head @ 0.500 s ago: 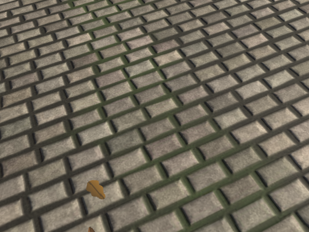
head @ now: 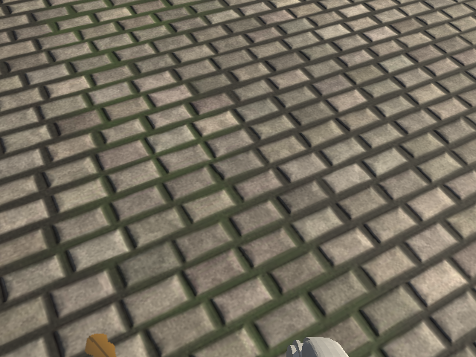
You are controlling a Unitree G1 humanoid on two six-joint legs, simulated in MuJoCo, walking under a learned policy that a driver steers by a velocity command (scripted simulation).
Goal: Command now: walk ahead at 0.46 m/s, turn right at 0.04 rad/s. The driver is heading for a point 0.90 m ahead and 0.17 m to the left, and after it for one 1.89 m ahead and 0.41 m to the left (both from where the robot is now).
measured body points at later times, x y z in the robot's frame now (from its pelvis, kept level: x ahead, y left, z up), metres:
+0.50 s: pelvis +0.29 -0.05 +0.16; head +0.30 -0.05 +0.61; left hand +0.23 +0.19 +0.02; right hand +0.51 -0.24 +0.06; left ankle +0.37 +0.11 -0.45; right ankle +0.25 -0.10 -0.58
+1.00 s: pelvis +0.55 +0.04 +0.16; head +0.57 +0.06 +0.61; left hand +0.62 +0.34 +0.07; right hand +0.69 -0.20 +0.04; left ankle +0.49 +0.04 -0.58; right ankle +0.71 -0.09 -0.50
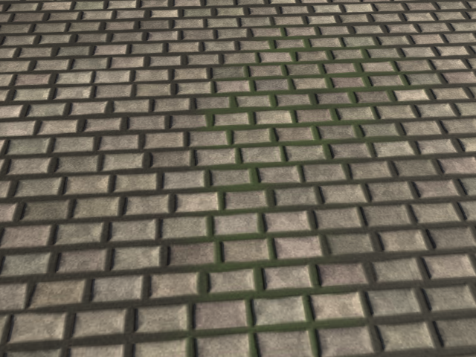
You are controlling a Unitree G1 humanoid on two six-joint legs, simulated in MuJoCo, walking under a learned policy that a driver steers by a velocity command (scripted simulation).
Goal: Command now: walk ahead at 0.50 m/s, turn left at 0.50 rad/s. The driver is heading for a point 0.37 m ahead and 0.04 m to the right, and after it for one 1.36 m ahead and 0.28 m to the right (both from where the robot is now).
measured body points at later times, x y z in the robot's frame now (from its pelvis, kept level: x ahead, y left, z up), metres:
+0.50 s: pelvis +0.29 -0.06 +0.00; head +0.31 -0.07 +0.45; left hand +0.30 +0.22 -0.12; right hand +0.44 -0.30 -0.11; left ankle +0.33 +0.09 -0.67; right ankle +0.31 -0.12 -0.74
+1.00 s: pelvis +0.53 -0.03 +0.01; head +0.56 -0.01 +0.45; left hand +0.73 +0.20 -0.11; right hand +0.53 -0.31 -0.10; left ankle +0.54 +0.07 -0.74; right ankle +0.52 -0.16 -0.66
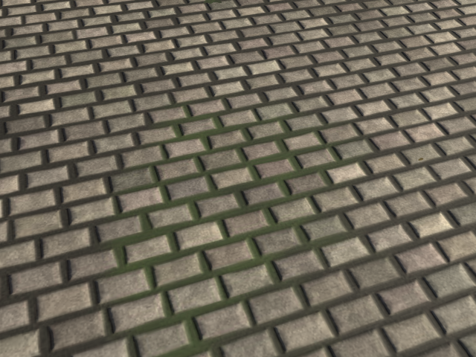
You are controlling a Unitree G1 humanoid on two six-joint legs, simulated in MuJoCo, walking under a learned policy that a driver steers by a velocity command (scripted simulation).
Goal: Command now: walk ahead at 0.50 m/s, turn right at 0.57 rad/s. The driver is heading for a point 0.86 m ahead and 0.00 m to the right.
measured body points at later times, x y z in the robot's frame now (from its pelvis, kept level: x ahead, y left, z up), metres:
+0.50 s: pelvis +0.26 -0.08 +0.00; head +0.27 -0.10 +0.45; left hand +0.38 +0.17 -0.12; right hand +0.28 -0.34 -0.14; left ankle +0.28 +0.08 -0.66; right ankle +0.24 -0.13 -0.75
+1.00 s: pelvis +0.53 -0.05 -0.01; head +0.55 -0.04 +0.44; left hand +0.58 +0.22 -0.14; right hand +0.65 -0.32 -0.14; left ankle +0.55 -0.01 -0.75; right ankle +0.47 -0.20 -0.65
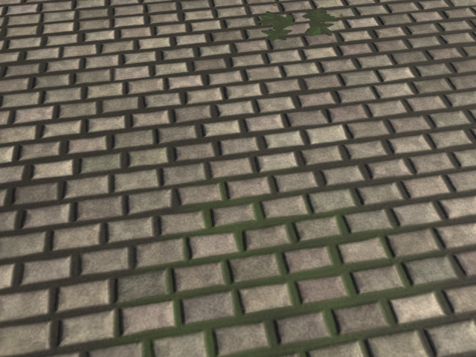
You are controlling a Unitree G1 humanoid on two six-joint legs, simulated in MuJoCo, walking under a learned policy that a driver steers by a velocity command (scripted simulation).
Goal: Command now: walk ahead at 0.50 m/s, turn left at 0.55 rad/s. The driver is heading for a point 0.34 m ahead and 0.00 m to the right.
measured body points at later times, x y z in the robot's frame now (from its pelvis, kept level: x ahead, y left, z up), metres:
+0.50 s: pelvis +0.24 -0.04 +0.00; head +0.28 -0.05 +0.45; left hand +0.33 +0.23 -0.11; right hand +0.33 -0.31 -0.14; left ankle +0.11 +0.06 -0.65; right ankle +0.34 -0.11 -0.73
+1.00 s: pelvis +0.27 -0.02 +0.01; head +0.26 -0.02 +0.46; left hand +0.25 +0.22 -0.14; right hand +0.36 -0.25 -0.14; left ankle +0.24 +0.08 -0.73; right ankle +0.35 -0.11 -0.73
